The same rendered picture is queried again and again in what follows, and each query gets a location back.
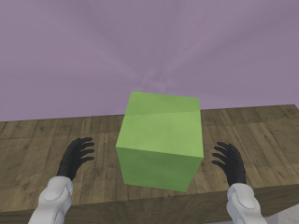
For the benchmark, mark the robot left forearm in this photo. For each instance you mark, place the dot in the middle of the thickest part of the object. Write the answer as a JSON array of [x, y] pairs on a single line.
[[53, 202]]

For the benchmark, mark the robot right hand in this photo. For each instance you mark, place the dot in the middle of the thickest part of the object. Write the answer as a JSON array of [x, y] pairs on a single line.
[[234, 166]]

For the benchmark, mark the carton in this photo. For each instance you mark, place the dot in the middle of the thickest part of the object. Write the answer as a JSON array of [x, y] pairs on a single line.
[[160, 144]]

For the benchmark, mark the robot right forearm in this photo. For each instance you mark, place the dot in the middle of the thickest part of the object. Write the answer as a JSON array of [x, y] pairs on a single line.
[[242, 206]]

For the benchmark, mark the robot left hand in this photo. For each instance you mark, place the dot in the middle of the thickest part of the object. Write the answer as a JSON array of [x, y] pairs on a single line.
[[72, 160]]

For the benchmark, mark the pedestal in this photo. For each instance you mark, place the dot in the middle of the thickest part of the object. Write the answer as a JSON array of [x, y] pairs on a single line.
[[31, 150]]

